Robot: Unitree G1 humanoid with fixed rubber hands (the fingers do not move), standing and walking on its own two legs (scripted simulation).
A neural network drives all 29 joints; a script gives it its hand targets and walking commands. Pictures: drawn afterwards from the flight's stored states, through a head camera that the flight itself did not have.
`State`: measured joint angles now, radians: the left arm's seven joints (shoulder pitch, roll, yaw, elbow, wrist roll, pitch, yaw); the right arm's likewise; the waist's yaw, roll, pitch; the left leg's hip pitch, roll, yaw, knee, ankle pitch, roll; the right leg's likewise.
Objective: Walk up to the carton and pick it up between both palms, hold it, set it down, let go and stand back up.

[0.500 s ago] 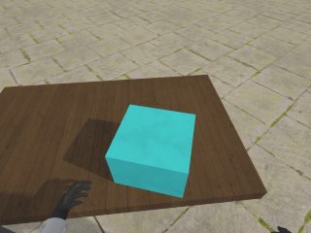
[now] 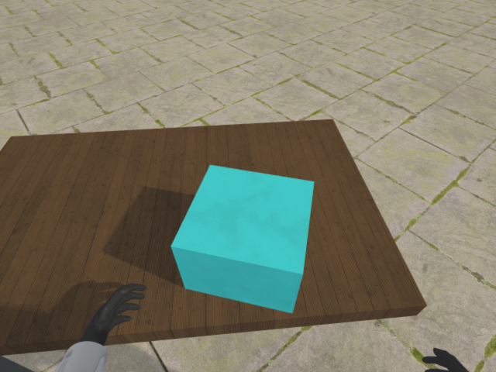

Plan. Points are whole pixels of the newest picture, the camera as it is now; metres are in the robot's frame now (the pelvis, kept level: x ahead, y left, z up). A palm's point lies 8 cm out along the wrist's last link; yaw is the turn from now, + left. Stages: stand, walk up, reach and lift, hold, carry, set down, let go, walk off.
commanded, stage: stand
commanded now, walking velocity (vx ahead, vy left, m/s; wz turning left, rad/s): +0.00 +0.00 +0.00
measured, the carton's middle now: (249, 235) +0.38 +0.03 -0.01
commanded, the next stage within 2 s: none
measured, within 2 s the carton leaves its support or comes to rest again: neither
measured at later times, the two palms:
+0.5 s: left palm (97, 332) +0.21 +0.26 -0.02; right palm out of the picture +0.10 -0.30 -0.08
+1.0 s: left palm (96, 331) +0.21 +0.26 -0.02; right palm out of the picture +0.10 -0.30 -0.09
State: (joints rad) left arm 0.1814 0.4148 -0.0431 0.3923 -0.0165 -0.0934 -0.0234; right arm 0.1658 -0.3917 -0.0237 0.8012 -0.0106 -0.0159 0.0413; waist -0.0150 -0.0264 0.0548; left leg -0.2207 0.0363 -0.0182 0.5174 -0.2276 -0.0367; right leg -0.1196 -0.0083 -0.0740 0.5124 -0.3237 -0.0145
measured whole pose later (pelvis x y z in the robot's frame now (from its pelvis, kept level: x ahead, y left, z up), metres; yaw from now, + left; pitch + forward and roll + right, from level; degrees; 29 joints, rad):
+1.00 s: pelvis +0.00 +0.00 +0.00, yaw +0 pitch -4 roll +0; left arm 0.11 0.39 -0.02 0.51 -0.02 -0.10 -0.02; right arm 0.17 -0.38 -0.02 0.88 -0.01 -0.01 0.04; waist -0.02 -0.01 0.05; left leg -0.20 0.03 -0.02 0.45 -0.18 -0.04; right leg -0.10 -0.02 -0.09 0.46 -0.29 -0.02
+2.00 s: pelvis +0.00 -0.01 +0.01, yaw +1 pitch -4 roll +0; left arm 0.08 0.39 0.00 0.55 -0.02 -0.10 -0.02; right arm 0.15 -0.37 -0.03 0.90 -0.01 0.00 0.03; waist -0.01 -0.01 0.06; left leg -0.19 0.04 -0.03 0.44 -0.18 -0.05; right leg -0.08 -0.02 -0.10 0.45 -0.29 -0.02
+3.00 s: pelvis +0.00 -0.01 +0.01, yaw +1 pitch -4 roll +0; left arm 0.07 0.39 0.02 0.57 -0.02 -0.10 -0.01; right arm 0.15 -0.37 -0.04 0.92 -0.01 0.00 0.03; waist -0.01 -0.01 0.06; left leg -0.17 0.04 -0.03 0.41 -0.17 -0.05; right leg -0.07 -0.02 -0.11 0.43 -0.29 -0.02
